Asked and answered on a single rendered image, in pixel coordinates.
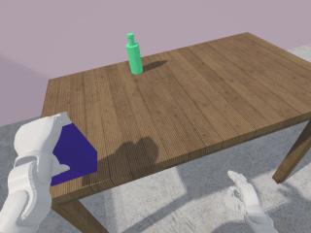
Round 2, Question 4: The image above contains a sponge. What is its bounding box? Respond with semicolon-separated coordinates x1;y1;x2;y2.
17;123;97;186

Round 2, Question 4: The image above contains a robot right forearm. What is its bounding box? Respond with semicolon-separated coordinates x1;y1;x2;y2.
243;205;279;233

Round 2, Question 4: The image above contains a robot right hand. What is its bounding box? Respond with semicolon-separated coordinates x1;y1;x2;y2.
225;170;261;214

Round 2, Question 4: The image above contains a robot left forearm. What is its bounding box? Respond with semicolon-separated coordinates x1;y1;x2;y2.
0;151;53;233

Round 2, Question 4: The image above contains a robot left hand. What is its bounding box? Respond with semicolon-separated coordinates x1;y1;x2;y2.
14;112;72;177

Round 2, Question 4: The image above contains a table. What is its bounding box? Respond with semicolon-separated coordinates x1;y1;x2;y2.
41;32;311;233

